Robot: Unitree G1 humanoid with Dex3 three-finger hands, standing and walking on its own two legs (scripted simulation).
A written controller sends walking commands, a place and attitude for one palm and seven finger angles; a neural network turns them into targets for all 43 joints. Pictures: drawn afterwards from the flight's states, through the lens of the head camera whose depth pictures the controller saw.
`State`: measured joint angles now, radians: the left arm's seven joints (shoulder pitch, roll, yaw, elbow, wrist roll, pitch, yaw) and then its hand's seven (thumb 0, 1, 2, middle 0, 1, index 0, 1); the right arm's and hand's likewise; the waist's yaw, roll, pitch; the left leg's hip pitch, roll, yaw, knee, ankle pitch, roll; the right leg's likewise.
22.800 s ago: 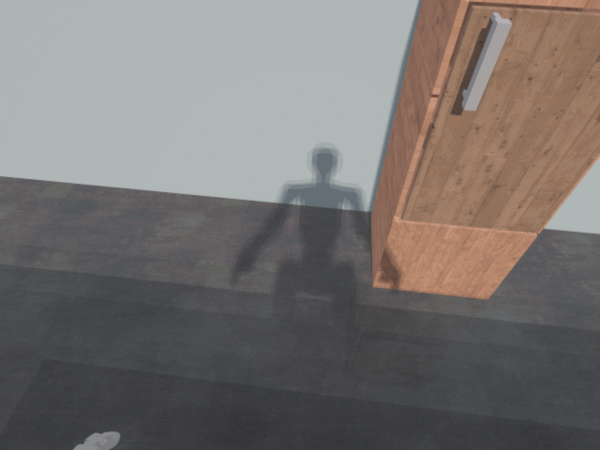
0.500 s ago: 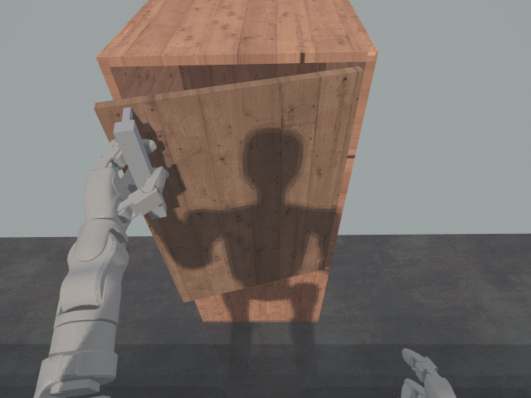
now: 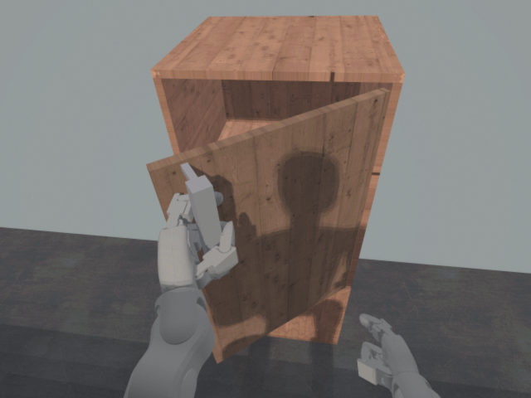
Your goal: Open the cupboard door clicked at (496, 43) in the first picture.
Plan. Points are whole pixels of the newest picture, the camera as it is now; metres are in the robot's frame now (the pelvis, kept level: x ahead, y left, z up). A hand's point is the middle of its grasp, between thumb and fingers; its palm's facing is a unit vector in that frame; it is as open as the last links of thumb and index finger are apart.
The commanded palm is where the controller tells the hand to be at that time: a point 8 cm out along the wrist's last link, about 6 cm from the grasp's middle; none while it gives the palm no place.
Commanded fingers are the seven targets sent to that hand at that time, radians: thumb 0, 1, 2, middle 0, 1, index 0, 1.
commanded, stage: open thumb and fingers to let go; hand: left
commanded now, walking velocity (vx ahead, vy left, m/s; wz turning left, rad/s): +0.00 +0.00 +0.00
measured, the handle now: (203, 223) +0.30 +0.13 +0.16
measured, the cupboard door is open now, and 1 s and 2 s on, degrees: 38 38 41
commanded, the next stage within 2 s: slide the hand sideways off the handle in 0.90 s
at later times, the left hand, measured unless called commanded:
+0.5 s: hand (225, 246) +0.26 +0.09 +0.17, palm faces +0.33 -0.94 +0.03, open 10.7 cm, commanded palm +0.21 +0.12 +0.16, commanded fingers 0.00 -0.50 0.30 -0.30 -1.20 -0.30 -1.20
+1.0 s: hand (223, 243) +0.26 +0.09 +0.16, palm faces +0.30 -0.95 +0.02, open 14.6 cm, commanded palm +0.21 +0.12 +0.16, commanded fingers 0.00 -0.50 0.30 -0.15 -0.30 -0.15 -0.30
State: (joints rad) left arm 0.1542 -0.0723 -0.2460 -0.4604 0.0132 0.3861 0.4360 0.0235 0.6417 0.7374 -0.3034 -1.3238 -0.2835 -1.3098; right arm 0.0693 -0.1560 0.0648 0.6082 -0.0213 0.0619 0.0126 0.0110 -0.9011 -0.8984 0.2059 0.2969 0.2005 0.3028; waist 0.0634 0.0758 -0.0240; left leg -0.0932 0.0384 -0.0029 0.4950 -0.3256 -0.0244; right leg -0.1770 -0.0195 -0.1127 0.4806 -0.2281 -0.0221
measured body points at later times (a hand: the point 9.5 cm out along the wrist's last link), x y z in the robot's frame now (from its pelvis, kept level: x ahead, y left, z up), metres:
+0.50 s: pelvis -0.03 +0.00 +0.00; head -0.07 -0.02 +0.45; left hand +0.23 +0.13 +0.17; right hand +0.18 -0.19 -0.08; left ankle -0.03 +0.13 -0.74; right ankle +0.03 -0.11 -0.74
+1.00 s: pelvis -0.03 +0.02 +0.00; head -0.06 +0.00 +0.45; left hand +0.24 +0.14 +0.17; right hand +0.19 -0.16 -0.08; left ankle -0.03 +0.13 -0.74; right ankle +0.03 -0.11 -0.74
